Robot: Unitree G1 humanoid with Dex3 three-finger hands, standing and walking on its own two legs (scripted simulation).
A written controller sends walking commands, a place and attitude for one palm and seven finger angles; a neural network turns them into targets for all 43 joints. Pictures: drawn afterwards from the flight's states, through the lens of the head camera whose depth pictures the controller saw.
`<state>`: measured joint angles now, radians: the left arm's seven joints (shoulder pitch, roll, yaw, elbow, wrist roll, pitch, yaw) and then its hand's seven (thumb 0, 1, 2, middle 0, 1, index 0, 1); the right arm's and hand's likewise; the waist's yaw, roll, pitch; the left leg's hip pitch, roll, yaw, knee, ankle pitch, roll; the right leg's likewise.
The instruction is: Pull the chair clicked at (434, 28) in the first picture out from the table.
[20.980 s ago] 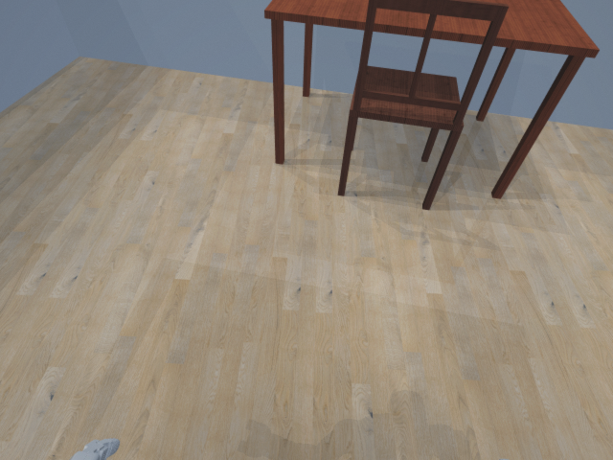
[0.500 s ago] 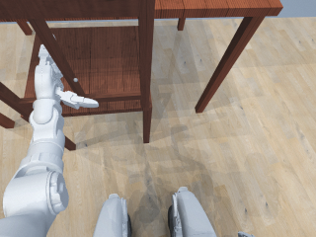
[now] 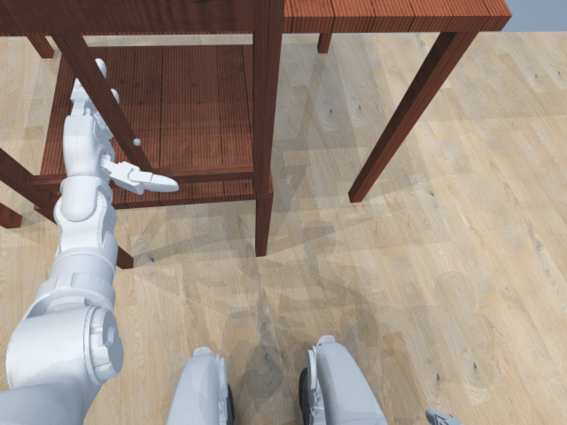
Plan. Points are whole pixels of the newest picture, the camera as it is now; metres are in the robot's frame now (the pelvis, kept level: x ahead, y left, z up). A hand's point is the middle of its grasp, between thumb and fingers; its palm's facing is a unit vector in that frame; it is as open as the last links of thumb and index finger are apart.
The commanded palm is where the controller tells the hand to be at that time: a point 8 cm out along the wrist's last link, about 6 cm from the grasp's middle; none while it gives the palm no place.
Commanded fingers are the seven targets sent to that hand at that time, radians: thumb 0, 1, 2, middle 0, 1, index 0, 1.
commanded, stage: hook a spindle and tug to test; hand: left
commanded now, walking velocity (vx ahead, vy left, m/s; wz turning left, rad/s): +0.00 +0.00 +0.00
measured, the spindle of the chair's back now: (115, 120) +0.52 +0.19 +0.04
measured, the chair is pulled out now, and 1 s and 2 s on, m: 0.00 0.01 0.08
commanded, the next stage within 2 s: step backward, pulling the chair out in 1.34 s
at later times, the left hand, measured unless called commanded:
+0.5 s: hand (135, 143) +0.49 +0.17 +0.03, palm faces +0.06 -1.00 -0.03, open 9.8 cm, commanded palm +0.46 +0.21 +0.03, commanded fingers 0.00 0.56 0.76 -0.50 -1.45 -0.50 -1.45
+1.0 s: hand (137, 146) +0.48 +0.17 +0.03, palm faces +0.07 -1.00 -0.02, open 5.2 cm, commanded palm +0.44 +0.20 +0.03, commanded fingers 0.00 0.90 0.90 -0.50 -1.45 -0.50 -1.45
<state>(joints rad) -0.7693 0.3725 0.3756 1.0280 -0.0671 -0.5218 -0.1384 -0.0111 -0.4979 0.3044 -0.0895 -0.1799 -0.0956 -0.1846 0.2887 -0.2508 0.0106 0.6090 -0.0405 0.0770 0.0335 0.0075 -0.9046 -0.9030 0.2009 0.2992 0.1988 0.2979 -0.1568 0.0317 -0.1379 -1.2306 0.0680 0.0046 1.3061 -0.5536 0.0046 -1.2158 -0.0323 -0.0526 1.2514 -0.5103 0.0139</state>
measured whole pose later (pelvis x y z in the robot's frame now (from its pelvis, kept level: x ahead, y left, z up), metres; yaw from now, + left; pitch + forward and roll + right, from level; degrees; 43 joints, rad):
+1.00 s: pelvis +0.02 +0.00 +0.01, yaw +0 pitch +27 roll -2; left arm -0.63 0.31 0.32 0.88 -0.11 -0.50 -0.10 0.01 0.76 0.80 -0.43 -1.44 -0.41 -1.45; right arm 0.30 -0.24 -0.01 0.61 -0.03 0.08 0.05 0.01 -0.90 -0.90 0.20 0.30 0.20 0.30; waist -0.14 0.03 -0.15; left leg -1.16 0.07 0.01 1.26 -0.56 0.01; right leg -1.15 -0.03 -0.04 1.20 -0.52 0.02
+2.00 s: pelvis +0.02 +0.01 +0.11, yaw -1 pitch +11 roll -1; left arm -0.54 0.22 0.10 1.02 -0.06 -0.24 0.07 0.04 0.74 0.79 -0.31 -1.15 -0.50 -1.45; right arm 0.27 -0.23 -0.01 0.66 0.03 0.11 -0.09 0.01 -0.90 -0.90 0.20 0.30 0.20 0.30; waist -0.10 0.01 0.04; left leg -0.52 0.05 0.07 0.63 -0.30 0.01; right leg -0.52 -0.03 -0.02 0.58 -0.25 0.03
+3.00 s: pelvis -0.06 -0.01 +0.10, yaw +1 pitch +3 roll +0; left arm -0.51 0.16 0.02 1.09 -0.06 -0.26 0.11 0.03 0.68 0.84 -0.34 -1.15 -0.50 -1.45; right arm 0.22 -0.23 0.02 0.77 0.05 -0.06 -0.13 0.01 -0.90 -0.90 0.20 0.30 0.20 0.30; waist -0.06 0.02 0.11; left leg -0.50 0.03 0.04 0.67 -0.27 -0.01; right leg -0.51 -0.04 -0.04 0.63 -0.18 0.00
